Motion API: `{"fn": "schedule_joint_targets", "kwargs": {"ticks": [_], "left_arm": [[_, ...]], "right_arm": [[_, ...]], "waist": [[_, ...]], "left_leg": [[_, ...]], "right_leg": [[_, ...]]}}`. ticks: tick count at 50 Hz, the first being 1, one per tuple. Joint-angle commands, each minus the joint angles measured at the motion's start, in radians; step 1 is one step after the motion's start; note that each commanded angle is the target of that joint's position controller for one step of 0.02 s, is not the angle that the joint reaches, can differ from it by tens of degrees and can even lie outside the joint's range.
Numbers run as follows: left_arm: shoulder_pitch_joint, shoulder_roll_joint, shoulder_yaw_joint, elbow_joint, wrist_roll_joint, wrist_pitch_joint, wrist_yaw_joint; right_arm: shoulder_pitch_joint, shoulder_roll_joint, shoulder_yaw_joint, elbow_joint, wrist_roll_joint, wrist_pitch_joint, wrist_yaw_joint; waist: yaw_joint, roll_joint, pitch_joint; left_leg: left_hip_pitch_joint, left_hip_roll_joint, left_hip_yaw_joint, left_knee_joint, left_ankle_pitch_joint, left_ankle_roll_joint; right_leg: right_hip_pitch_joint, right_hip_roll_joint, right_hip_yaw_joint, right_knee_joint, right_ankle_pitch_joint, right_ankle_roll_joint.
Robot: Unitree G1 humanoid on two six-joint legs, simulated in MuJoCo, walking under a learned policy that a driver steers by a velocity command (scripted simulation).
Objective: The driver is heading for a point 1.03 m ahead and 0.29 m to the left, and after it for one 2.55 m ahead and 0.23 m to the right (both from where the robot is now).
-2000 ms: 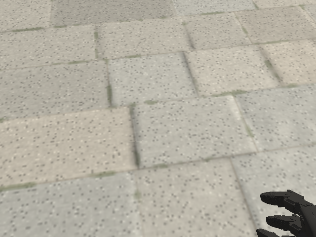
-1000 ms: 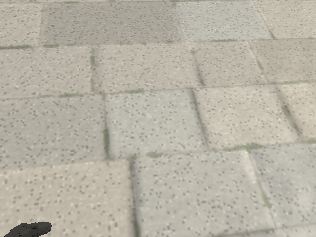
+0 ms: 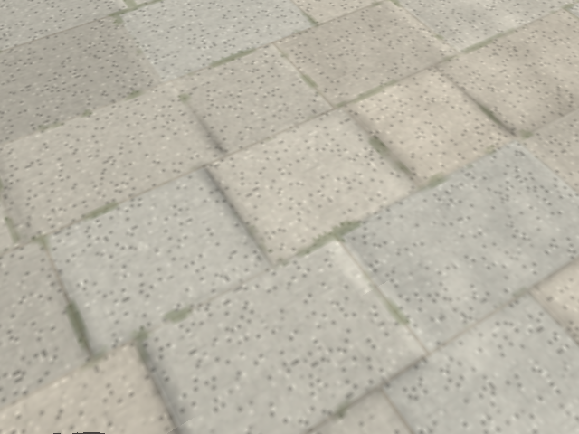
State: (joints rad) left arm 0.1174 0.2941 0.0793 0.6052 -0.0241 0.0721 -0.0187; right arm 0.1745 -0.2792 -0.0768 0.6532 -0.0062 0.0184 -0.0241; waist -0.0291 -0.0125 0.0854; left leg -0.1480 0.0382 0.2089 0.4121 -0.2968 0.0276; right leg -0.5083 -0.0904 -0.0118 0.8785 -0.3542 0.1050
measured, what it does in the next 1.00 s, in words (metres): steps on the spot, turning left: right foot, then left foot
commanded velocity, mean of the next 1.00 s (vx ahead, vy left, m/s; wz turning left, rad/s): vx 0.12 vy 0.00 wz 0.49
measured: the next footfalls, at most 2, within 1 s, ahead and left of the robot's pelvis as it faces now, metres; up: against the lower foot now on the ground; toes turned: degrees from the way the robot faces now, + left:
right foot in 0.10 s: +0.06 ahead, -0.15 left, +0.00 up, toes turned -5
left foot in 0.60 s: +0.03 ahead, +0.10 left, +0.00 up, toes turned +25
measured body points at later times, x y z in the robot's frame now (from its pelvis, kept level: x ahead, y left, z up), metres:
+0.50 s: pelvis +0.02 -0.04 +0.00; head +0.06 -0.03 +0.44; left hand +0.15 +0.26 -0.10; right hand +0.20 -0.30 -0.11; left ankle +0.01 +0.08 -0.70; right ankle +0.02 -0.15 -0.74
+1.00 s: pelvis +0.09 +0.02 +0.01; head +0.09 +0.04 +0.46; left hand +0.07 +0.35 -0.09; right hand +0.35 -0.14 -0.07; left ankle -0.01 +0.08 -0.74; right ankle +0.23 -0.07 -0.71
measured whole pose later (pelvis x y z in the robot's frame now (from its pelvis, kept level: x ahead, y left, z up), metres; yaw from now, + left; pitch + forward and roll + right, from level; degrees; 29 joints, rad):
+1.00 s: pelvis +0.09 +0.02 +0.01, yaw +34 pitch +3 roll -2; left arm 0.15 0.32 0.08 0.74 0.03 -0.03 -0.05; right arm 0.29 -0.31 -0.05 0.61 -0.02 -0.03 0.02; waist -0.02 -0.01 -0.04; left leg -0.16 -0.04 -0.14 0.38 -0.28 0.05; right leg -0.48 -0.03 0.00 0.67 -0.18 0.05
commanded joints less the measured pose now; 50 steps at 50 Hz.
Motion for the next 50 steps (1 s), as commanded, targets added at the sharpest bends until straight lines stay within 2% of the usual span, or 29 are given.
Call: {"fn": "schedule_joint_targets", "kwargs": {"ticks": [1, 3, 4, 5, 6, 7, 8, 10, 12, 15, 17, 20, 24, 27, 29, 30, 31, 32, 33, 34, 35, 36, 37, 39, 41, 44, 47, 48, 50], "left_arm": [[-0.048, 0.082, 0.023, -0.098, 0.003, -0.004, -0.002], [-0.004, 0.072, 0.025, -0.084, 0.007, -0.003, 0.000], [0.057, 0.097, 0.032, -0.062, 0.016, -0.008, 0.007], [0.136, 0.156, 0.034, -0.054, 0.034, -0.016, 0.025], [0.078, 0.140, 0.008, -0.054, 0.068, -0.036, 0.036], [0.076, 0.061, -0.010, -0.043, 0.070, -0.052, 0.030], [0.033, 0.083, -0.004, -0.022, 0.060, -0.064, 0.026], [-0.030, 0.153, 0.025, -0.010, 0.037, -0.067, 0.035], [-0.066, 0.132, 0.019, -0.009, 0.045, -0.066, 0.049], [-0.095, 0.063, 0.003, -0.002, 0.054, -0.063, 0.068], [-0.083, 0.062, 0.006, 0.011, 0.057, -0.060, 0.077], [-0.075, 0.099, 0.022, 0.021, 0.053, -0.058, 0.075], [-0.078, 0.149, 0.046, 0.026, 0.031, -0.064, 0.048], [-0.086, 0.165, 0.058, 0.031, 0.008, -0.067, 0.028], [-0.053, 0.140, 0.058, 0.061, -0.011, -0.059, 0.018], [-0.019, 0.111, 0.053, 0.066, 0.005, -0.058, 0.013], [-0.096, 0.061, 0.033, -0.019, 0.051, -0.068, 0.021], [-0.166, 0.099, 0.039, -0.033, 0.048, -0.070, 0.031], [-0.185, 0.112, 0.042, -0.040, 0.025, -0.072, 0.035], [-0.173, 0.102, 0.042, -0.031, 0.021, -0.079, 0.043], [-0.152, 0.124, 0.048, -0.021, 0.033, -0.081, 0.052], [-0.126, 0.136, 0.054, -0.010, 0.040, -0.083, 0.054], [-0.080, 0.135, 0.054, 0.008, 0.041, -0.090, 0.042], [-0.081, 0.116, 0.045, 0.016, 0.023, -0.106, 0.019], [-0.117, 0.112, 0.041, 0.010, 0.010, -0.124, 0.008], [-0.131, 0.095, 0.029, 0.024, 0.014, -0.154, -0.005], [-0.131, 0.084, 0.012, 0.030, 0.006, -0.169, -0.016], [-0.102, 0.075, -0.001, 0.056, 0.101, -0.114, -0.032], [-0.127, 0.102, 0.002, 0.036, 0.072, -0.087, -0.046]], "right_arm": [[-0.006, -0.206, -0.064, -0.044, 0.028, -0.018, 0.019], [-0.020, -0.196, -0.054, -0.024, 0.055, -0.026, 0.026], [0.007, -0.155, -0.034, 0.002, 0.056, -0.033, 0.029], [0.020, -0.074, 0.006, -0.008, 0.006, -0.046, 0.033], [0.062, -0.006, 0.037, -0.010, -0.024, -0.048, 0.042], [0.035, -0.107, 0.008, 0.014, 0.005, -0.033, 0.040], [0.016, -0.145, -0.005, 0.002, 0.032, -0.024, 0.038], [0.025, -0.194, -0.031, 0.021, 0.031, -0.001, 0.011], [0.091, -0.191, -0.042, 0.041, 0.036, 0.025, -0.005], [0.086, -0.140, -0.039, 0.020, 0.039, 0.048, -0.020], [0.050, -0.111, -0.031, -0.014, 0.030, 0.050, -0.014], [0.015, -0.078, -0.016, -0.063, 0.022, 0.047, 0.013], [0.020, -0.097, -0.024, -0.106, 0.025, 0.060, 0.038], [0.034, -0.105, -0.037, -0.127, 0.031, 0.079, 0.048], [0.107, -0.128, -0.057, -0.113, 0.029, 0.076, 0.038], [0.186, -0.233, -0.096, -0.101, 0.027, 0.065, 0.017], [0.180, -0.370, -0.119, -0.127, 0.010, 0.050, 0.009], [0.195, -0.323, -0.104, -0.137, -0.018, 0.010, 0.029], [0.161, -0.292, -0.089, -0.126, -0.010, -0.016, 0.034], [0.112, -0.271, -0.084, -0.120, 0.014, -0.024, 0.024], [0.047, -0.238, -0.072, -0.131, 0.033, -0.018, 0.013], [-0.004, -0.216, -0.060, -0.148, 0.034, -0.011, 0.001], [0.018, -0.206, -0.056, -0.147, 0.035, -0.010, -0.006], [0.062, -0.205, -0.052, -0.145, 0.038, -0.023, -0.007], [0.083, -0.220, -0.050, -0.135, 0.032, -0.035, -0.009], [0.117, -0.209, -0.040, -0.111, 0.023, -0.051, -0.011], [0.138, -0.200, -0.026, -0.097, 0.021, -0.066, 0.004], [0.180, -0.223, -0.030, -0.074, -0.037, -0.056, 0.043], [0.174, -0.198, -0.021, -0.072, -0.035, -0.056, 0.065]], "waist": [[-0.005, 0.149, -0.141], [0.040, 0.146, -0.163], [0.071, 0.093, -0.193], [0.076, -0.059, -0.313], [0.031, -0.225, -0.374], [0.076, -0.110, -0.376], [0.061, -0.133, -0.297], [0.050, -0.142, -0.179], [0.017, -0.130, -0.149], [0.014, -0.131, -0.114], [0.026, -0.117, -0.108], [0.042, -0.106, -0.120], [0.029, -0.105, -0.132], [0.008, -0.107, -0.145], [-0.037, -0.042, -0.162], [-0.057, 0.156, -0.168], [-0.030, 0.418, -0.164], [-0.084, 0.249, -0.290], [-0.059, 0.177, -0.244], [-0.022, 0.121, -0.185], [0.012, 0.093, -0.155], [0.041, 0.100, -0.159], [0.047, 0.099, -0.212], [0.024, 0.102, -0.204], [0.012, 0.148, -0.143], [-0.016, 0.185, -0.124], [-0.046, 0.210, -0.098], [-0.063, 0.236, -0.095], [-0.066, 0.235, -0.039]], "left_leg": [[0.144, 0.275, -0.149, -0.020, 0.671, 0.185], [0.106, 0.251, -0.148, 0.068, 0.658, 0.147], [0.016, 0.208, -0.111, 0.150, 0.611, 0.089], [-0.185, 0.146, -0.078, 0.282, 0.266, 0.001], [-0.311, 0.076, -0.136, 0.410, -0.369, -0.080], [-0.288, 0.079, -0.238, 0.519, -0.436, -0.111], [-0.330, 0.069, -0.252, 0.568, -0.415, -0.114], [-0.407, 0.047, -0.244, 0.663, -0.308, -0.126], [-0.376, 0.022, -0.229, 0.785, -0.218, -0.148], [-0.416, 0.043, -0.211, 0.785, -0.115, -0.163], [-0.433, 0.068, -0.204, 0.695, -0.071, -0.162], [-0.398, 0.093, -0.179, 0.558, -0.073, -0.140], [-0.324, 0.089, -0.133, 0.439, -0.105, -0.091], [-0.255, 0.069, -0.100, 0.322, -0.101, -0.042], [-0.088, 0.014, -0.092, 0.124, 0.070, 0.019], [0.089, 0.076, -0.266, 0.027, 0.486, 0.090], [0.233, 0.305, -0.702, 0.002, 0.797, 0.291], [0.207, 0.363, -0.788, -0.052, 0.653, 0.381], [0.185, 0.326, -0.703, -0.074, 0.519, 0.341], [0.150, 0.267, -0.636, -0.078, 0.421, 0.280], [0.113, 0.235, -0.594, -0.069, 0.403, 0.236], [0.062, 0.202, -0.556, -0.067, 0.437, 0.213], [0.061, 0.173, -0.552, -0.093, 0.247, 0.208], [0.059, 0.152, -0.615, -0.174, -0.223, 0.211], [0.048, 0.159, -0.652, -0.213, -0.315, 0.212], [0.028, 0.141, -0.595, -0.194, -0.223, 0.194], [-0.002, 0.159, -0.558, -0.196, -0.217, 0.186], [-0.006, 0.110, -0.539, -0.241, -0.293, 0.164], [-0.018, 0.136, -0.534, -0.258, -0.303, 0.156]], "right_leg": [[0.042, 0.049, -0.054, -0.142, -0.024, -0.041], [0.200, 0.090, -0.050, -0.375, 0.084, -0.097], [0.390, 0.091, -0.016, -0.549, 0.301, -0.135], [0.698, -0.094, 0.188, -0.497, 0.745, -0.183], [0.708, -0.335, 0.366, -0.445, 0.999, -0.392], [0.617, -0.328, 0.294, -0.446, 0.953, -0.455], [0.564, -0.271, 0.220, -0.461, 0.845, -0.426], [0.478, -0.220, 0.140, -0.508, 0.694, -0.364], [0.377, -0.214, 0.055, -0.547, 0.660, -0.356], [0.352, -0.207, -0.027, -0.596, 0.454, -0.336], [0.384, -0.218, -0.050, -0.604, 0.383, -0.333], [0.416, -0.254, -0.080, -0.598, 0.386, -0.342], [0.422, -0.299, -0.117, -0.559, 0.471, -0.325], [0.440, -0.314, -0.151, -0.482, 0.495, -0.270], [0.373, -0.249, -0.229, -0.305, 0.429, -0.179], [0.194, -0.143, -0.286, -0.047, 0.239, -0.099], [-0.191, 0.045, -0.233, 0.264, -0.339, 0.002], [-0.224, 0.073, 0.011, 0.419, -0.390, -0.003], [-0.261, 0.061, 0.059, 0.434, -0.302, -0.028], [-0.275, 0.047, 0.082, 0.388, -0.195, -0.052], [-0.274, 0.036, 0.097, 0.335, -0.106, -0.059], [-0.216, 0.044, 0.101, 0.310, -0.046, -0.058], [-0.172, 0.059, 0.095, 0.280, 0.020, -0.060], [-0.172, 0.079, 0.093, 0.143, 0.097, -0.060], [-0.187, 0.094, 0.095, 0.008, 0.111, -0.051], [-0.120, 0.090, 0.073, -0.140, 0.187, -0.035], [-0.070, 0.066, 0.031, -0.208, 0.213, -0.045], [-0.058, 0.073, -0.039, -0.206, 0.180, -0.045], [-0.055, 0.059, -0.053, -0.235, 0.154, -0.069]]}}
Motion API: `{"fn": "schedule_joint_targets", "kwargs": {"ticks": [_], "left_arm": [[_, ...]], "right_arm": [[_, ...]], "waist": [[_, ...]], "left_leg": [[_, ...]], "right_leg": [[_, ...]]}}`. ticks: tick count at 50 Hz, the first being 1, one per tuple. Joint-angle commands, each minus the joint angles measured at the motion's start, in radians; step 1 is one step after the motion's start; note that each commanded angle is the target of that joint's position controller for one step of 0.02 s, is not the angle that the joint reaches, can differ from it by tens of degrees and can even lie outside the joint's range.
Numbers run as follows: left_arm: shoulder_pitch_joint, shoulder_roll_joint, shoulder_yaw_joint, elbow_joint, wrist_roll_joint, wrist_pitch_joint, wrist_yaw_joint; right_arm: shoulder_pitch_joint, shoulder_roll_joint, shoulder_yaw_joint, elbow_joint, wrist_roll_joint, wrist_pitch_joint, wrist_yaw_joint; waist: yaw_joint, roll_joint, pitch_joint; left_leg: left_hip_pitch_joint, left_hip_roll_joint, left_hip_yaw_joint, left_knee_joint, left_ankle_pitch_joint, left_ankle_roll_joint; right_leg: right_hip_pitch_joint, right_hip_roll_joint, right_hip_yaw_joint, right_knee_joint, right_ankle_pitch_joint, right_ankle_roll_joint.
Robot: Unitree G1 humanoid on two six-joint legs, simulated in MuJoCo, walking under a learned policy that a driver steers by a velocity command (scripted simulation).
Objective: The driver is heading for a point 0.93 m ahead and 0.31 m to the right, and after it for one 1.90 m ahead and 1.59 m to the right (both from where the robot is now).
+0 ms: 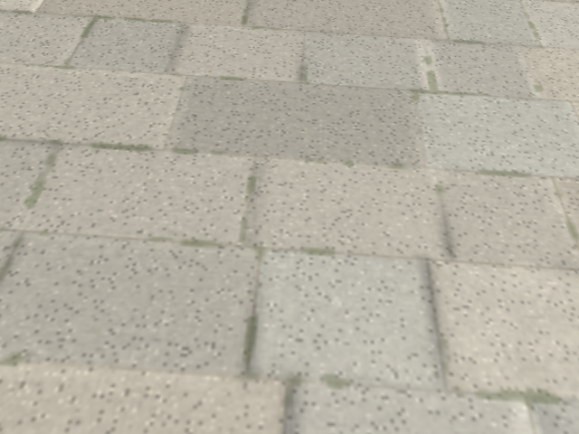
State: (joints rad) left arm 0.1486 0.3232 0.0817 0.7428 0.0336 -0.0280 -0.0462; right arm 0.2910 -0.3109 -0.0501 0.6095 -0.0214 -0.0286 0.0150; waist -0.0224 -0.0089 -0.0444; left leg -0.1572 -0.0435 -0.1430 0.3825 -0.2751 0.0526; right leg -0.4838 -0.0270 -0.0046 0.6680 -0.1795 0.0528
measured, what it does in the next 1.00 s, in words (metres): walks ahead, turning right: right foot, then left foot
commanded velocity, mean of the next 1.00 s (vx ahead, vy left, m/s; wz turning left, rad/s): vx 0.91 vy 0.00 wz -0.49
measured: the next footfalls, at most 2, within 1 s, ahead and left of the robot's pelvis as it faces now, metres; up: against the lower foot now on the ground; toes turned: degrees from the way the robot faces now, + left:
right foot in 0.14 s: +0.14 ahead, -0.13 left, +0.00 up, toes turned -6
left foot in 0.58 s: +0.63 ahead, -0.09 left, +0.00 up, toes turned -29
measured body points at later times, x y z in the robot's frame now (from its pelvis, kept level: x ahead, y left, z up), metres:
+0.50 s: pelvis +0.32 -0.11 -0.02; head +0.36 -0.15 +0.43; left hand +0.32 +0.18 -0.12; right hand +0.51 -0.39 -0.09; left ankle +0.56 -0.03 -0.70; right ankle +0.10 -0.12 -0.75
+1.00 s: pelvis +0.73 -0.34 -0.04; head +0.75 -0.37 +0.41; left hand +1.08 -0.34 -0.07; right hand +0.48 -0.48 -0.16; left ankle +0.60 -0.08 -0.73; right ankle +0.80 -0.50 -0.75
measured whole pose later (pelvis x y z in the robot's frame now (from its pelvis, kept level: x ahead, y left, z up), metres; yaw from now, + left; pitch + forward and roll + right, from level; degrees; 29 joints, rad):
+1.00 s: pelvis +0.73 -0.34 -0.04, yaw -32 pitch +2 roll +2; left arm -0.11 0.28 -0.03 0.62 0.07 -0.08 -0.06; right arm 0.61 -0.27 -0.03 0.98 -0.01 -0.09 0.02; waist -0.12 -0.03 0.02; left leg 0.14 0.03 0.05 0.44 -0.45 0.00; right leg -0.57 -0.03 -0.01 0.59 -0.06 -0.09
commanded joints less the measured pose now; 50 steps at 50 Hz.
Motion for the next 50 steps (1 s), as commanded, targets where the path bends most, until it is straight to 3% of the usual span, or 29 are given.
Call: {"fn": "schedule_joint_targets", "kwargs": {"ticks": [1, 4, 6, 7, 8, 9, 10, 11, 12, 14, 17, 21, 24, 26, 27, 28, 29, 30, 31, 33, 36, 40, 42, 44, 46, 47, 48, 49, 50], "left_arm": [[-0.158, 0.080, -0.002, -0.107, 0.004, 0.013, -0.024], [-0.088, 0.087, -0.006, -0.104, -0.013, 0.003, -0.032], [0.108, 0.099, 0.002, -0.039, -0.014, -0.004, -0.020], [0.342, 0.156, 0.024, 0.040, -0.007, -0.017, -0.006], [0.446, 0.287, 0.049, 0.049, 0.001, -0.026, 0.001], [0.363, 0.243, 0.038, 0.023, -0.012, -0.021, -0.009], [0.275, 0.200, 0.031, -0.004, -0.011, -0.021, -0.007], [0.274, 0.176, 0.029, -0.005, -0.015, -0.024, -0.002], [0.287, 0.158, 0.022, 0.004, -0.020, -0.027, 0.007], [0.290, 0.117, 0.006, 0.020, -0.030, -0.039, 0.022], [0.342, 0.126, 0.010, 0.044, -0.036, -0.049, 0.028], [0.400, 0.128, 0.016, 0.083, -0.039, -0.044, 0.038], [0.407, 0.143, 0.019, 0.107, -0.042, -0.047, 0.049], [0.333, 0.180, 0.025, 0.098, -0.046, -0.053, 0.052], [0.311, 0.214, 0.033, 0.095, -0.040, -0.058, 0.047], [0.242, 0.237, 0.039, 0.081, -0.034, -0.068, 0.041], [0.219, 0.136, 0.014, 0.058, -0.024, -0.084, 0.039], [0.339, -0.025, -0.026, 0.016, -0.070, -0.074, 0.041], [0.263, 0.076, -0.025, 0.014, -0.047, -0.057, 0.043], [0.158, 0.104, -0.015, 0.022, -0.009, -0.034, 0.022], [0.103, 0.020, -0.039, -0.014, 0.010, -0.008, -0.012], [-0.072, 0.008, -0.067, -0.115, 0.020, -0.002, -0.029], [-0.160, 0.030, -0.081, -0.154, 0.019, -0.014, -0.046], [-0.220, 0.010, -0.097, -0.158, 0.014, -0.028, -0.061], [-0.193, 0.051, -0.086, -0.142, 0.014, -0.031, -0.044], [-0.138, 0.078, -0.074, -0.128, 0.019, -0.033, -0.028], [0.035, 0.104, -0.059, -0.075, 0.030, -0.041, -0.009], [0.196, 0.141, -0.040, -0.025, 0.047, -0.049, 0.011], [0.305, 0.233, -0.016, -0.003, 0.070, -0.057, 0.036]], "right_arm": [[0.055, -0.167, -0.046, -0.024, -0.017, -0.013, 0.025], [0.009, -0.183, -0.049, -0.013, -0.019, -0.025, 0.001], [-0.039, -0.168, -0.042, -0.010, -0.027, -0.028, -0.009], [-0.062, -0.126, -0.027, -0.019, -0.042, -0.031, -0.013], [-0.089, -0.054, 0.000, -0.091, -0.026, -0.047, -0.009], [-0.128, -0.058, 0.006, -0.111, -0.034, -0.058, -0.005], [-0.140, -0.101, 0.001, -0.089, -0.039, -0.063, 0.000], [-0.148, -0.121, -0.001, -0.068, -0.042, -0.070, 0.007], [-0.144, -0.111, 0.003, -0.062, -0.047, -0.070, 0.012], [-0.149, -0.088, 0.018, -0.056, -0.060, -0.048, 0.024], [-0.239, -0.076, 0.033, -0.078, -0.050, -0.024, 0.029], [-0.422, -0.040, 0.059, -0.126, -0.032, -0.034, 0.036], [-0.473, -0.050, 0.061, -0.151, -0.018, -0.042, 0.030], [-0.340, -0.092, 0.044, -0.115, -0.014, -0.045, 0.011], [-0.175, -0.146, 0.020, -0.068, -0.007, -0.047, -0.007], [0.051, -0.187, -0.005, -0.006, 0.000, -0.046, -0.031], [0.265, -0.257, -0.037, 0.033, -0.026, -0.048, -0.058], [0.217, -0.306, -0.045, 0.033, -0.067, -0.049, -0.053], [0.112, -0.240, -0.047, 0.020, -0.042, -0.040, -0.047], [0.013, -0.102, -0.019, 0.042, -0.036, -0.041, -0.037], [0.063, -0.037, 0.003, 0.130, -0.028, -0.071, -0.023], [0.094, -0.056, 0.003, 0.192, -0.007, -0.106, -0.006], [0.072, -0.083, -0.002, 0.202, 0.002, -0.106, -0.004], [0.126, -0.121, -0.009, 0.227, 0.020, -0.108, 0.002], [0.137, -0.200, -0.025, 0.243, 0.017, -0.105, 0.006], [0.155, -0.233, -0.031, 0.256, 0.016, -0.102, 0.003], [0.158, -0.250, -0.035, 0.268, 0.012, -0.090, -0.004], [0.162, -0.234, -0.030, 0.274, 0.020, -0.085, -0.008], [0.208, -0.096, -0.001, 0.252, 0.013, -0.080, -0.006]], "waist": [[-0.067, 0.221, 0.101], [-0.010, 0.161, 0.127], [0.097, 0.073, 0.087], [0.194, -0.088, 0.004], [0.191, -0.366, -0.030], [0.145, -0.344, 0.021], [0.111, -0.153, 0.049], [0.106, -0.041, 0.040], [0.087, -0.009, 0.054], [0.061, -0.050, 0.099], [0.076, -0.042, 0.145], [0.131, -0.065, 0.156], [0.136, -0.088, 0.132], [0.051, -0.082, 0.045], [-0.027, -0.081, -0.065], [-0.155, -0.076, -0.154], [-0.221, 0.036, -0.281], [-0.086, 0.336, -0.388], [-0.086, 0.268, -0.288], [-0.053, 0.066, -0.049], [0.003, 0.094, 0.070], [0.039, 0.086, 0.174], [0.059, 0.060, 0.202], [0.035, 0.031, 0.202], [0.064, 0.036, 0.154], [0.093, 0.055, 0.081], [0.173, 0.074, -0.010], [0.251, 0.081, -0.090], [0.220, -0.072, -0.219]], "left_leg": [[-0.001, 0.237, -0.174, -0.235, -0.327, 0.129], [-0.011, 0.299, -0.116, -0.252, -0.292, 0.120], [-0.079, 0.252, 0.011, -0.069, -0.043, 0.092], [-0.189, 0.164, 0.141, 0.314, 0.223, 0.064], [-0.501, 0.018, 0.208, 0.654, 0.008, -0.002], [-0.735, -0.056, 0.083, 0.796, -0.166, -0.017], [-0.781, 0.028, 0.043, 0.863, -0.070, -0.013], [-0.736, 0.072, 0.050, 0.848, 0.002, -0.020], [-0.691, 0.098, 0.057, 0.794, 0.025, -0.031], [-0.628, 0.118, 0.075, 0.709, 0.063, -0.067], [-0.657, 0.101, 0.133, 0.610, 0.094, -0.097], [-0.579, 0.044, 0.187, 0.356, 0.214, -0.111], [-0.463, 0.018, 0.183, 0.228, 0.285, -0.078], [-0.171, -0.030, 0.179, 0.158, 0.243, -0.047], [0.058, -0.042, 0.167, 0.185, 0.178, -0.034], [0.306, 0.019, 0.130, 0.185, 0.130, -0.020], [0.528, 0.217, -0.068, 0.178, -0.241, 0.004], [0.674, 0.518, -0.603, -0.013, -0.568, 0.089], [0.523, 0.474, -0.722, -0.126, -0.666, 0.096], [0.254, 0.392, -0.403, -0.121, -0.374, 0.096], [0.065, 0.321, -0.177, -0.180, -0.132, 0.094], [-0.004, 0.301, -0.006, -0.298, 0.043, 0.108], [-0.086, 0.232, 0.118, -0.361, 0.152, 0.095], [-0.165, 0.230, 0.124, -0.435, 0.356, 0.109], [-0.028, 0.252, 0.140, -0.337, 0.710, 0.106], [0.046, 0.255, 0.150, -0.206, 0.943, 0.095], [0.050, 0.236, 0.153, 0.037, 1.046, 0.070], [-0.060, 0.182, 0.157, 0.312, 0.891, 0.041], [-0.244, 0.082, 0.162, 0.687, 0.198, 0.023]], "right_leg": [[-0.070, -0.009, -0.064, -0.035, -0.039, -0.036], [0.028, -0.014, -0.054, -0.066, -0.093, -0.116], [0.271, 0.046, -0.088, -0.137, -0.124, -0.167], [0.506, 0.019, 0.038, -0.192, -0.251, -0.190], [0.664, -0.205, 0.574, -0.414, -0.610, -0.284], [0.698, -0.248, 0.904, -0.556, -0.676, -0.322], [0.675, -0.257, 0.781, -0.490, -0.608, -0.329], [0.622, -0.221, 0.653, -0.451, -0.484, -0.319], [0.559, -0.180, 0.576, -0.468, -0.420, -0.304], [0.463, -0.106, 0.483, -0.515, -0.308, -0.288], [0.426, -0.067, 0.430, -0.542, -0.080, -0.311], [0.408, -0.022, 0.383, -0.508, 0.288, -0.297], [0.456, -0.059, 0.410, -0.481, 0.563, -0.276], [0.414, -0.043, 0.376, -0.351, 0.861, -0.221], [0.374, -0.034, 0.377, -0.172, 0.949, -0.196], [0.264, -0.003, 0.370, 0.062, 0.872, -0.180], [0.128, 0.066, 0.309, 0.383, 0.502, -0.182], [-0.141, 0.169, 0.207, 0.682, -0.330, -0.165], [-0.219, 0.100, 0.156, 0.727, -0.216, -0.181], [-0.213, 0.006, 0.117, 0.665, -0.080, -0.175], [-0.200, -0.040, 0.128, 0.610, -0.097, -0.159], [-0.314, -0.040, 0.157, 0.435, -0.019, -0.133], [-0.188, -0.038, 0.043, 0.171, 0.104, -0.125], [0.051, -0.009, -0.068, 0.045, 0.216, -0.134], [0.128, 0.023, -0.065, -0.003, 0.167, -0.142], [0.211, 0.059, -0.072, -0.014, 0.085, -0.150], [0.392, 0.091, -0.060, -0.054, 0.055, -0.155], [0.611, 0.035, -0.015, -0.111, 0.113, -0.151], [0.818, -0.246, 0.249, -0.105, 0.077, -0.155]]}}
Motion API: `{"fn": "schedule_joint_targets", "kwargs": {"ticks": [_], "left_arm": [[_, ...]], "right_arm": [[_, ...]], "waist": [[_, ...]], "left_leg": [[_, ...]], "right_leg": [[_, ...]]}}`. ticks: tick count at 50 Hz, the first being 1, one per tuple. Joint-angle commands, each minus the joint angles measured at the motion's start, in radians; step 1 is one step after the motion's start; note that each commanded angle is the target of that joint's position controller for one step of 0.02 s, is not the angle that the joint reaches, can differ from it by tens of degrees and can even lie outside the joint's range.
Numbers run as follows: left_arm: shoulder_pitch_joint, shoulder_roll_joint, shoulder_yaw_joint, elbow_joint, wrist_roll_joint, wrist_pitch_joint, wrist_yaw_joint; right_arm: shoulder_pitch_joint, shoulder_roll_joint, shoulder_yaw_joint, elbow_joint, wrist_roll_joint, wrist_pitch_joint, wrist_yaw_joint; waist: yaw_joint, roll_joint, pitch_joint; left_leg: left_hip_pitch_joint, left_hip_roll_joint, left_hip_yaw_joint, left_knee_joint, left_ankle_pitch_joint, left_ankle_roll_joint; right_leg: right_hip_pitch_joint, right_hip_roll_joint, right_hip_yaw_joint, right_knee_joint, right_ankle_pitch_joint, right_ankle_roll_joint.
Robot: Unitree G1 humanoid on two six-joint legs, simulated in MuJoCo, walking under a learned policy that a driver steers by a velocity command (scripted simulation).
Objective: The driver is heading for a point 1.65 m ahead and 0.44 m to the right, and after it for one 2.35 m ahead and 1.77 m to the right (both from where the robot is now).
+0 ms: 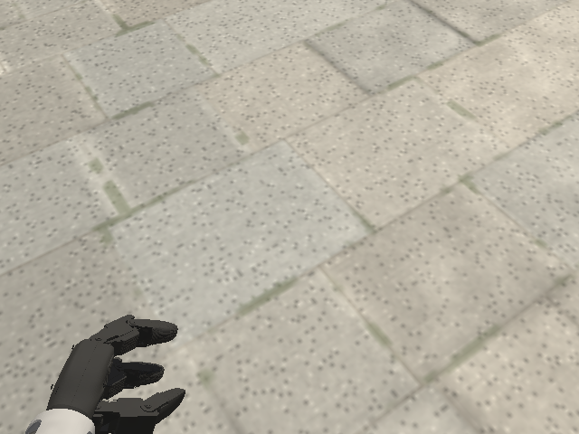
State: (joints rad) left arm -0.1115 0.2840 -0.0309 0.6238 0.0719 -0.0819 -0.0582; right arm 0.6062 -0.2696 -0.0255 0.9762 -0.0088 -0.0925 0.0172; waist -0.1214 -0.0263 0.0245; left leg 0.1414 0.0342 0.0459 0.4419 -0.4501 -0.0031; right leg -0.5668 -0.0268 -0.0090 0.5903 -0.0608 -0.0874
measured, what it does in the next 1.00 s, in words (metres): walks ahead, turning right: left foot, then right foot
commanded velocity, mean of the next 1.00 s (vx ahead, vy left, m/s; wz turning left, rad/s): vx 0.18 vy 0.00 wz -0.55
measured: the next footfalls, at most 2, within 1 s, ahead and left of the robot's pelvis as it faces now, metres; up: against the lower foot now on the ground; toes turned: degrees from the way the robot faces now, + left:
left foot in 0.38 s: +0.45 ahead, +0.11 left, +0.00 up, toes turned -9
right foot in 0.80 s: +0.31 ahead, -0.13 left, +0.00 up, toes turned -31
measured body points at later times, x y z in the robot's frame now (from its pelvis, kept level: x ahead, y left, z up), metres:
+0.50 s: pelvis +0.28 +0.02 +0.01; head +0.33 +0.02 +0.46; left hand +0.39 +0.31 -0.10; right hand +0.49 -0.24 -0.06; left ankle +0.41 +0.11 -0.71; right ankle +0.17 -0.10 -0.63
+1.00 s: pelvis +0.30 -0.03 +0.03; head +0.32 -0.09 +0.48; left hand +0.59 +0.13 -0.03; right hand +0.28 -0.37 -0.09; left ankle +0.42 +0.09 -0.62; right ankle +0.28 -0.11 -0.71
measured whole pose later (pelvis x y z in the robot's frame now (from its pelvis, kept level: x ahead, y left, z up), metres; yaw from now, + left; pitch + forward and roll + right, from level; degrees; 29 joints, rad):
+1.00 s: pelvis +0.30 -0.03 +0.03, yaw -35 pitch +2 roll +3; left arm 0.20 0.31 0.08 0.62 0.00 0.03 0.04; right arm 0.05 -0.34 -0.11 0.78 0.00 0.01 -0.03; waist 0.00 0.04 0.06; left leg -0.60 0.00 -0.02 1.11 -0.32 -0.07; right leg -0.31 0.02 0.07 0.49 -0.20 -0.06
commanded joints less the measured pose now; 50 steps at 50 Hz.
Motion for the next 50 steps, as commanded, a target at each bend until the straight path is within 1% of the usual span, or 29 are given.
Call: {"fn": "schedule_joint_targets", "kwargs": {"ticks": [1, 2, 3, 4, 5, 7, 9, 11, 15, 18, 19, 20, 21, 22, 23, 24, 26, 28, 32, 38, 39, 40, 41, 42, 43, 44, 45, 46, 50], "left_arm": [[0.558, 0.335, 0.113, 0.084, 0.030, 0.002, 0.056], [0.496, 0.280, 0.114, 0.076, -0.013, 0.012, 0.053], [0.430, 0.184, 0.088, 0.091, -0.030, 0.002, 0.048], [0.378, 0.142, 0.082, 0.088, -0.084, -0.013, 0.037], [0.338, 0.115, 0.078, 0.102, -0.086, -0.021, 0.037], [0.313, 0.088, 0.075, 0.126, -0.073, -0.032, 0.039], [0.283, 0.103, 0.083, 0.142, -0.088, -0.030, 0.048], [0.253, 0.150, 0.101, 0.140, -0.096, -0.015, 0.067], [0.341, 0.213, 0.135, 0.159, -0.117, 0.012, 0.088], [0.329, 0.181, 0.135, 0.147, -0.109, 0.028, 0.097], [0.344, 0.141, 0.126, 0.130, -0.101, 0.032, 0.094], [0.435, 0.049, 0.098, 0.112, -0.074, 0.035, 0.087], [0.634, 0.074, 0.097, 0.129, -0.106, 0.042, 0.082], [0.636, 0.169, 0.122, 0.148, -0.114, 0.065, 0.083], [0.545, 0.196, 0.137, 0.129, -0.116, 0.087, 0.090], [0.504, 0.193, 0.144, 0.121, -0.113, 0.109, 0.101], [0.481, 0.163, 0.145, 0.090, -0.106, 0.142, 0.113], [0.454, 0.118, 0.139, 0.055, -0.101, 0.150, 0.115], [0.386, 0.090, 0.130, 0.001, -0.095, 0.146, 0.093], [0.385, 0.125, 0.157, -0.019, -0.094, 0.174, 0.054], [0.417, 0.144, 0.170, -0.006, -0.087, 0.175, 0.060], [0.472, 0.215, 0.195, 0.003, -0.080, 0.171, 0.075], [0.450, 0.355, 0.216, -0.036, -0.073, 0.158, 0.091], [0.428, 0.328, 0.208, -0.055, -0.040, 0.123, 0.081], [0.383, 0.310, 0.200, -0.053, -0.041, 0.098, 0.079], [0.330, 0.289, 0.197, -0.060, -0.063, 0.088, 0.084], [0.276, 0.238, 0.179, -0.072, -0.081, 0.092, 0.091], [0.251, 0.201, 0.163, -0.085, -0.082, 0.097, 0.100], [0.270, 0.123, 0.121, -0.080, -0.061, 0.090, 0.107]], "right_arm": [[0.031, -0.038, -0.009, -0.144, 0.052, -0.004, -0.028], [-0.073, -0.148, -0.038, -0.153, 0.034, 0.014, -0.040], [-0.140, -0.131, -0.037, -0.154, 0.023, 0.014, -0.035], [-0.174, -0.099, -0.035, -0.167, 0.057, -0.003, -0.042], [-0.195, -0.113, -0.041, -0.167, 0.055, -0.005, -0.042], [-0.217, -0.074, -0.035, -0.183, 0.038, 0.007, -0.034], [-0.278, -0.028, -0.020, -0.217, 0.009, 0.011, -0.028], [-0.392, -0.008, -0.005, -0.261, 0.004, 0.003, -0.017], [-0.510, -0.093, -0.024, -0.295, 0.005, 0.011, -0.003], [-0.437, -0.154, -0.047, -0.273, -0.006, 0.016, -0.015], [-0.387, -0.192, -0.058, -0.266, -0.020, 0.014, -0.025], [-0.350, -0.239, -0.059, -0.281, -0.046, 0.020, -0.038], [-0.377, -0.201, -0.049, -0.305, -0.051, 0.038, -0.030], [-0.458, -0.162, -0.046, -0.334, -0.026, 0.054, -0.027], [-0.509, -0.123, -0.038, -0.342, -0.007, 0.065, -0.031], [-0.553, -0.108, -0.035, -0.338, -0.003, 0.071, -0.035], [-0.611, -0.125, -0.044, -0.327, -0.020, 0.075, -0.041], [-0.623, -0.124, -0.052, -0.314, -0.028, 0.069, -0.050], [-0.637, -0.148, -0.071, -0.299, -0.017, 0.071, -0.063], [-0.638, -0.181, -0.093, -0.270, 0.026, 0.088, -0.037], [-0.609, -0.156, -0.091, -0.252, 0.034, 0.093, -0.033], [-0.563, -0.116, -0.085, -0.231, 0.027, 0.103, -0.026], [-0.593, -0.093, -0.076, -0.297, -0.013, 0.108, -0.030], [-0.709, -0.120, -0.084, -0.326, -0.020, 0.102, -0.041], [-0.703, -0.130, -0.089, -0.329, 0.003, 0.099, -0.047], [-0.666, -0.137, -0.095, -0.309, 0.008, 0.094, -0.056], [-0.623, -0.162, -0.104, -0.283, -0.002, 0.093, -0.064], [-0.594, -0.162, -0.106, -0.266, -0.008, 0.092, -0.062], [-0.538, -0.120, -0.088, -0.233, 0.013, 0.099, -0.045]], "waist": [[0.227, -0.243, -0.498], [0.234, -0.084, -0.440], [0.204, -0.069, -0.282], [0.197, -0.132, -0.184], [0.158, -0.131, -0.154], [0.100, -0.067, -0.109], [0.072, -0.010, -0.070], [0.081, -0.016, -0.041], [0.105, -0.042, -0.065], [0.043, -0.040, -0.090], [0.026, 0.011, -0.141], [0.057, 0.233, -0.268], [0.120, 0.362, -0.468], [0.128, 0.249, -0.419], [0.121, 0.175, -0.307], [0.132, 0.126, -0.225], [0.161, 0.163, -0.134], [0.159, 0.170, -0.125], [0.149, 0.144, -0.161], [0.180, 0.147, -0.142], [0.190, 0.104, -0.132], [0.196, -0.074, -0.079], [0.148, -0.361, -0.033], [0.207, -0.228, -0.091], [0.168, -0.166, -0.078], [0.131, -0.118, -0.067], [0.110, -0.098, -0.082], [0.100, -0.109, -0.110], [0.112, -0.078, -0.162]], "left_leg": [[-0.720, -0.087, -0.091, 0.979, -0.094, 0.064], [-0.752, -0.042, -0.122, 1.015, 0.008, 0.063], [-0.776, -0.015, -0.116, 0.949, 0.057, 0.059], [-0.836, 0.021, -0.147, 0.916, 0.009, 0.006], [-0.817, 0.042, -0.138, 0.860, 0.030, -0.003], [-0.743, 0.056, -0.119, 0.765, 0.053, -0.013], [-0.718, 0.058, -0.096, 0.584, 0.079, -0.033], [-0.621, 0.008, -0.059, 0.331, 0.252, -0.040], [-0.455, -0.072, -0.099, 0.062, 0.552, -0.037], [-0.325, -0.036, -0.134, 0.010, 0.611, 0.006], [-0.196, 0.026, -0.151, 0.001, 0.797, 0.038], [0.049, 0.278, -0.343, 0.082, 1.302, 0.136], [0.146, 0.472, -0.558, 0.068, 1.269, 0.286], [0.060, 0.427, -0.529, 0.022, 1.042, 0.288], [-0.032, 0.364, -0.423, -0.011, 0.827, 0.256], [-0.137, 0.319, -0.359, -0.052, 0.690, 0.237], [-0.328, 0.271, -0.236, -0.132, 0.561, 0.230], [-0.366, 0.269, -0.152, -0.173, 0.544, 0.242], [-0.344, 0.301, -0.042, -0.182, 0.551, 0.242], [-0.334, 0.317, 0.075, -0.081, 0.369, 0.138], [-0.383, 0.277, 0.107, 0.007, 0.261, 0.084], [-0.534, 0.183, 0.184, 0.222, 0.093, -0.002], [-0.864, 0.011, 0.164, 0.523, -0.222, -0.101], [-0.891, -0.020, -0.057, 0.695, -0.213, -0.083], [-0.907, -0.015, -0.104, 0.714, -0.108, -0.054], [-0.908, -0.003, -0.124, 0.694, -0.005, -0.037], [-0.902, 0.008, -0.124, 0.686, 0.058, -0.038], [-0.844, 0.000, -0.114, 0.709, 0.098, -0.046], [-0.750, -0.001, -0.083, 0.663, 0.173, -0.077]], "right_leg": [[1.027, -0.536, 0.676, -0.116, 0.239, -0.092], [0.897, -0.474, 0.572, -0.114, 0.446, -0.112], [0.765, -0.393, 0.402, -0.102, 0.597, -0.120], [0.702, -0.301, 0.290, -0.142, 0.620, -0.144], [0.630, -0.259, 0.236, -0.174, 0.607, -0.142], [0.509, -0.238, 0.210, -0.257, 0.649, -0.164], [0.428, -0.236, 0.198, -0.299, 0.687, -0.185], [0.324, -0.154, 0.111, -0.315, 0.669, -0.151], [0.322, -0.103, 0.155, -0.262, 0.397, -0.070], [0.317, -0.073, 0.217, -0.088, 0.247, -0.004], [0.264, 0.001, 0.196, 0.071, 0.117, 0.038], [0.079, 0.110, 0.123, 0.379, -0.491, 0.097], [0.012, 0.104, 0.149, 0.607, -0.708, 0.118], [-0.011, 0.044, 0.151, 0.693, -0.632, 0.144], [-0.066, 0.008, 0.108, 0.715, -0.564, 0.165], [-0.074, -0.024, 0.094, 0.707, -0.513, 0.185], [-0.009, -0.053, 0.062, 0.668, -0.437, 0.197], [0.023, -0.066, 0.037, 0.597, -0.393, 0.193], [0.109, -0.097, 0.012, 0.393, -0.284, 0.159], [0.304, -0.044, -0.084, 0.062, -0.199, 0.063], [0.377, -0.017, -0.069, -0.013, -0.154, 0.028], [0.474, -0.091, 0.103, -0.162, 0.063, -0.040], [0.532, -0.322, 0.554, -0.254, 0.201, -0.221], [0.460, -0.332, 0.588, -0.294, 0.117, -0.282], [0.448, -0.287, 0.507, -0.308, 0.027, -0.235], [0.441, -0.241, 0.447, -0.298, -0.022, -0.175], [0.449, -0.228, 0.393, -0.272, 0.005, -0.135], [0.422, -0.205, 0.348, -0.252, 0.088, -0.123], [0.457, -0.176, 0.240, -0.232, 0.220, -0.123]]}}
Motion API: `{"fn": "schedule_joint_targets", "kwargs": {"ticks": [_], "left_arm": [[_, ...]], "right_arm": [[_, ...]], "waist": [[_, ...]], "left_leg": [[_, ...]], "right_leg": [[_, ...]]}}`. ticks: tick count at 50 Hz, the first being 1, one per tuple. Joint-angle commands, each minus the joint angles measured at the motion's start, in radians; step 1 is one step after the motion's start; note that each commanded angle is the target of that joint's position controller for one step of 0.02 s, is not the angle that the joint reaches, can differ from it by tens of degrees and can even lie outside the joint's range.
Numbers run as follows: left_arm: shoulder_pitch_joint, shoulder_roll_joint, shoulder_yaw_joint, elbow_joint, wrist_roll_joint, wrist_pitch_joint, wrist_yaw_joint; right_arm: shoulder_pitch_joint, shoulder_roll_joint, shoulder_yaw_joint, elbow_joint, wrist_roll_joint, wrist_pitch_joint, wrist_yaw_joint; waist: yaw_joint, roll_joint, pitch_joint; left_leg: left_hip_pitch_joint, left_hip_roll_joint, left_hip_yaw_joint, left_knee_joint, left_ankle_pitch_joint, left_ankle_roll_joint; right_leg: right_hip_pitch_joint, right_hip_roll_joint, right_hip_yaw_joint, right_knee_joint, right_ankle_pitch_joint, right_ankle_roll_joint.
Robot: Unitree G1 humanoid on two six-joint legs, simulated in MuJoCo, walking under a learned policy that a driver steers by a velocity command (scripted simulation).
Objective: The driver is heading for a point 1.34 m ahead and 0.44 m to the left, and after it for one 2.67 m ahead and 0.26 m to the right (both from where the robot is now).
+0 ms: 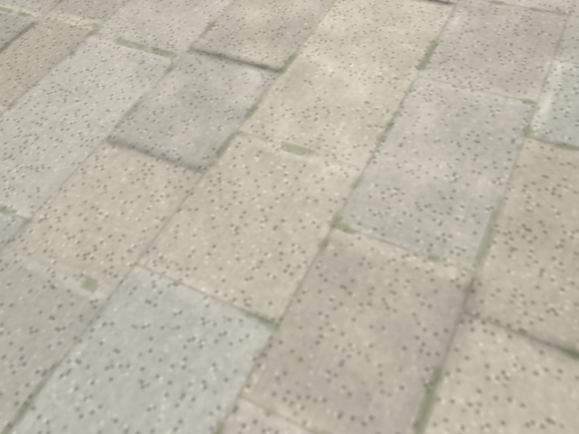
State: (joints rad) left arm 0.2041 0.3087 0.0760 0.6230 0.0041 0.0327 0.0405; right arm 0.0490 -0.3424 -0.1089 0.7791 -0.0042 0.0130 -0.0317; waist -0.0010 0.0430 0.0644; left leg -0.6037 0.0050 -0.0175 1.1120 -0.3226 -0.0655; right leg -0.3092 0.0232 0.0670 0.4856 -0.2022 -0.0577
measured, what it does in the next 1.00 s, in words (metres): steps on the spot, turning left: left foot, then right foot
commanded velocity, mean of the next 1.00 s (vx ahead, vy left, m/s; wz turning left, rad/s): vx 0.00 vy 0.00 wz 0.46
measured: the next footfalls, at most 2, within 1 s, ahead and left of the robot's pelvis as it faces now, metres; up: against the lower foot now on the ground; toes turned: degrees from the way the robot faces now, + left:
left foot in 0.36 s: +0.02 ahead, +0.13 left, +0.00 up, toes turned +14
right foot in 0.84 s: +0.19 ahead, -0.02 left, +0.00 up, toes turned +42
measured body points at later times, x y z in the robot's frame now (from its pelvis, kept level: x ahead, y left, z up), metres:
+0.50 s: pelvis +0.02 +0.05 +0.00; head +0.06 +0.09 +0.44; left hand +0.12 +0.37 -0.11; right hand +0.21 -0.21 -0.10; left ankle -0.02 +0.12 -0.74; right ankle +0.03 -0.10 -0.66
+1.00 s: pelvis +0.07 +0.03 -0.01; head +0.10 +0.03 +0.44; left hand +0.04 +0.33 -0.10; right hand +0.37 -0.09 -0.10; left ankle -0.02 +0.13 -0.74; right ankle +0.16 -0.05 -0.74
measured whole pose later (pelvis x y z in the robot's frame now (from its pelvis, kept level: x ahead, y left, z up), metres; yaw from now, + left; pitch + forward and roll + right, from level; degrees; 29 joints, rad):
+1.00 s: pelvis +0.07 +0.03 -0.01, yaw +33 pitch +1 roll +0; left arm 0.18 0.25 0.05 0.71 -0.01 -0.01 0.00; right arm 0.11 -0.27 -0.04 0.65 -0.02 0.02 -0.02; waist 0.02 0.03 0.04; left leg -0.21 -0.06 -0.17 0.53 -0.36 -0.05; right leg -0.28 0.08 0.14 0.48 -0.21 -0.02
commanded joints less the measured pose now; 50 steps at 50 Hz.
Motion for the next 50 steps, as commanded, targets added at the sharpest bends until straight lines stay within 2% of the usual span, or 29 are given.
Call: {"fn": "schedule_joint_targets", "kwargs": {"ticks": [1, 3, 5, 7, 8, 12, 14, 16, 17, 18, 19, 20, 21, 22, 23, 24, 28, 34, 38, 40, 41, 42, 43, 44, 45, 47, 48, 49, 50], "left_arm": [[-0.048, 0.075, 0.002, -0.068, 0.012, -0.027, 0.007], [-0.068, 0.030, -0.020, -0.043, 0.030, -0.030, 0.002], [-0.068, 0.067, -0.013, -0.018, 0.043, -0.031, -0.008], [-0.066, 0.134, 0.008, -0.001, 0.034, -0.022, -0.010], [-0.064, 0.151, 0.015, 0.005, 0.026, -0.017, -0.008], [-0.091, 0.131, 0.022, 0.008, 0.011, -0.003, 0.007], [-0.119, 0.126, 0.027, 0.002, 0.007, 0.001, 0.012], [-0.150, 0.124, 0.033, 0.000, -0.006, 0.005, 0.016], [-0.142, 0.117, 0.036, 0.008, -0.016, 0.006, 0.017], [-0.107, 0.094, 0.038, 0.012, -0.007, 0.000, 0.014], [-0.177, 0.038, 0.021, -0.051, 0.039, -0.011, 0.008], [-0.265, 0.052, 0.020, -0.075, 0.031, -0.026, 0.008], [-0.257, 0.073, 0.028, -0.067, 0.008, -0.032, 0.003], [-0.234, 0.079, 0.033, -0.050, 0.001, -0.035, 0.004], [-0.225, 0.084, 0.035, -0.038, 0.006, -0.036, 0.009], [-0.217, 0.087, 0.039, -0.036, 0.007, -0.037, 0.009], [-0.195, 0.055, 0.030, -0.023, -0.005, -0.047, -0.002], [-0.202, 0.072, 0.036, -0.020, -0.009, -0.061, -0.014], [-0.155, 0.096, 0.043, -0.004, -0.011, -0.077, -0.033], [-0.117, 0.097, 0.046, 0.006, -0.010, -0.086, -0.043], [-0.100, 0.097, 0.044, 0.012, -0.002, -0.089, -0.046], [-0.116, 0.120, 0.037, -0.005, 0.020, -0.090, -0.045], [-0.167, 0.125, 0.023, -0.012, 0.043, -0.087, -0.046], [-0.169, 0.040, -0.007, 0.003, 0.052, -0.093, -0.053], [-0.183, 0.028, -0.014, 0.000, 0.030, -0.093, -0.060], [-0.167, 0.099, 0.007, 0.007, -0.014, -0.069, -0.049], [-0.153, 0.159, 0.027, 0.001, -0.024, -0.057, -0.040], [-0.125, 0.198, 0.041, -0.004, -0.026, -0.047, -0.031], [-0.112, 0.202, 0.046, -0.012, -0.027, -0.042, -0.026]], "right_arm": [[0.023, -0.029, 0.006, -0.031, 0.010, -0.004, 0.008], [0.037, 0.003, 0.025, -0.013, 0.009, 0.000, 0.021], [0.023, -0.024, 0.028, -0.022, 0.015, 0.002, 0.031], [0.009, -0.085, 0.015, -0.049, 0.027, 0.003, 0.033], [0.013, -0.097, 0.012, -0.058, 0.032, 0.003, 0.034], [0.072, -0.061, 0.017, -0.065, 0.037, 0.003, 0.044], [0.101, -0.049, 0.018, -0.065, 0.041, 0.007, 0.053], [0.149, -0.040, 0.015, -0.058, 0.043, 0.011, 0.061], [0.182, -0.050, 0.009, -0.054, 0.039, 0.010, 0.060], [0.209, -0.124, -0.014, -0.060, 0.032, 0.007, 0.048], [0.225, -0.264, -0.046, -0.080, 0.018, -0.005, 0.036], [0.274, -0.230, -0.037, -0.093, -0.018, -0.021, 0.043], [0.238, -0.203, -0.032, -0.097, -0.016, -0.036, 0.042], [0.185, -0.184, -0.032, -0.107, 0.009, -0.040, 0.033], [0.149, -0.159, -0.025, -0.119, 0.033, -0.032, 0.022], [0.128, -0.143, -0.019, -0.132, 0.046, -0.020, 0.009], [0.143, -0.159, -0.027, -0.158, 0.036, 0.011, -0.011], [0.103, -0.177, -0.036, -0.205, 0.034, 0.030, -0.012], [0.074, -0.151, -0.021, -0.226, 0.024, 0.036, -0.004], [0.048, -0.136, -0.009, -0.234, 0.029, 0.038, -0.002], [0.058, -0.110, 0.004, -0.229, 0.025, 0.035, -0.003], [0.128, -0.041, 0.028, -0.218, -0.003, 0.028, 0.000], [0.212, -0.021, 0.034, -0.202, -0.015, 0.021, 0.000], [0.201, -0.048, 0.030, -0.198, -0.023, 0.017, -0.003], [0.160, -0.082, 0.021, -0.190, -0.023, 0.013, -0.005], [0.101, -0.065, 0.019, -0.180, -0.027, 0.003, 0.001], [0.087, -0.068, 0.015, -0.178, -0.018, -0.001, 0.005], [0.079, -0.073, 0.011, -0.177, -0.008, -0.005, 0.007], [0.086, -0.071, 0.009, -0.176, -0.001, -0.009, 0.007]], "waist": [[-0.006, -0.148, -0.195], [0.000, -0.166, -0.177], [0.028, -0.188, -0.123], [0.048, -0.189, -0.066], [0.053, -0.181, -0.053], [0.034, -0.148, -0.095], [0.017, -0.146, -0.121], [-0.018, -0.148, -0.141], [-0.039, -0.132, -0.143], [-0.030, 0.019, -0.147], [-0.012, 0.296, -0.133], [-0.094, 0.203, -0.219], [-0.063, 0.100, -0.197], [-0.033, 0.042, -0.173], [-0.022, 0.016, -0.163], [-0.008, 0.021, -0.166], [-0.009, 0.042, -0.172], [-0.017, 0.118, -0.144], [-0.026, 0.164, -0.177], [-0.003, 0.162, -0.167], [0.004, 0.133, -0.167], [-0.035, -0.013, -0.201], [-0.113, -0.205, -0.152], [-0.105, -0.254, -0.133], [-0.085, -0.222, -0.101], [-0.056, -0.209, -0.099], [-0.044, -0.207, -0.090], [-0.033, -0.199, -0.090], [-0.030, -0.196, -0.099]], "left_leg": [[0.025, 0.046, -0.020, -0.077, 0.061, -0.020], [0.147, 0.078, -0.018, -0.238, 0.079, -0.025], [0.221, 0.074, 0.006, -0.318, 0.042, -0.020], [0.175, 0.055, 0.030, -0.318, -0.047, -0.010], [0.142, 0.054, 0.032, -0.308, -0.084, -0.004], [0.111, 0.064, 0.045, -0.292, -0.158, 0.010], [0.155, 0.052, 0.071, -0.343, -0.137, 0.023], [0.247, 0.024, 0.108, -0.488, -0.025, 0.051], [0.324, 0.013, 0.092, -0.611, 0.108, 0.083], [0.448, 0.095, -0.101, -0.713, 0.396, 0.148], [0.626, 0.338, -0.507, -0.714, 0.873, 0.327], [0.679, 0.390, -0.576, -0.739, 0.869, 0.453], [0.695, 0.338, -0.493, -0.728, 0.817, 0.418], [0.691, 0.276, -0.421, -0.714, 0.766, 0.360], [0.682, 0.248, -0.386, -0.711, 0.740, 0.324], [0.651, 0.221, -0.363, -0.717, 0.720, 0.305], [0.619, 0.158, -0.362, -0.718, 0.656, 0.282], [0.478, 0.112, -0.469, -0.701, 0.454, 0.251], [0.482, 0.116, -0.503, -0.637, 0.521, 0.240], [0.454, 0.092, -0.516, -0.608, 0.464, 0.219], [0.432, 0.070, -0.487, -0.590, 0.371, 0.189], [0.394, -0.005, -0.403, -0.488, 0.140, 0.138], [0.316, -0.131, -0.293, -0.401, -0.242, 0.073], [0.312, -0.073, -0.254, -0.372, -0.313, 0.016], [0.317, -0.031, -0.215, -0.403, -0.228, -0.002], [0.357, -0.037, -0.163, -0.586, -0.057, -0.004], [0.385, -0.057, -0.132, -0.617, 0.006, 0.002], [0.394, -0.075, -0.103, -0.612, 0.013, 0.012], [0.394, -0.081, -0.085, -0.604, 0.001, 0.022]], "right_leg": [[0.200, -0.218, 0.141, -0.131, 0.336, -0.147], [0.157, -0.203, 0.092, -0.146, 0.240, -0.137], [0.104, -0.220, 0.093, -0.167, 0.151, -0.153], [0.116, -0.262, 0.131, -0.160, 0.137, -0.179], [0.143, -0.287, 0.151, -0.148, 0.178, -0.191], [0.251, -0.346, 0.148, -0.072, 0.461, -0.205], [0.260, -0.343, 0.104, -0.040, 0.523, -0.188], [0.237, -0.318, 0.034, 0.018, 0.506, -0.142], [0.193, -0.285, -0.019, 0.085, 0.428, -0.087], [0.055, -0.194, -0.112, 0.270, 0.195, 0.008], [-0.299, -0.001, -0.159, 0.528, -0.375, 0.119], [-0.397, 0.051, -0.002, 0.700, -0.522, 0.123], [-0.433, 0.023, 0.043, 0.756, -0.452, 0.113], [-0.453, 0.007, 0.050, 0.738, -0.362, 0.110], [-0.457, -0.008, 0.054, 0.698, -0.302, 0.116], [-0.414, -0.011, 0.059, 0.664, -0.253, 0.124], [-0.345, 0.038, 0.045, 0.489, -0.150, 0.154], [-0.204, 0.076, 0.068, 0.263, -0.095, 0.160], [-0.097, 0.049, 0.050, 0.148, -0.093, 0.136], [0.009, 0.034, 0.028, -0.012, 0.014, 0.107], [0.087, -0.003, 0.043, -0.106, 0.156, 0.082], [0.181, -0.149, 0.217, -0.154, 0.321, 0.032], [0.168, -0.268, 0.381, -0.151, 0.512, -0.100], [0.090, -0.329, 0.517, -0.197, 0.375, -0.208], [0.084, -0.274, 0.482, -0.196, 0.263, -0.192], [0.104, -0.159, 0.381, -0.162, 0.114, -0.101], [0.086, -0.136, 0.376, -0.151, 0.097, -0.081], [0.077, -0.125, 0.385, -0.148, 0.087, -0.075], [0.079, -0.122, 0.402, -0.139, 0.080, -0.078]]}}
Over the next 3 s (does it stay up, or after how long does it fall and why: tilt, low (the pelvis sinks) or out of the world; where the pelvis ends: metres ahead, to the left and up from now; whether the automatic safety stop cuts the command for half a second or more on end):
stays up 1.49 0.39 -0.01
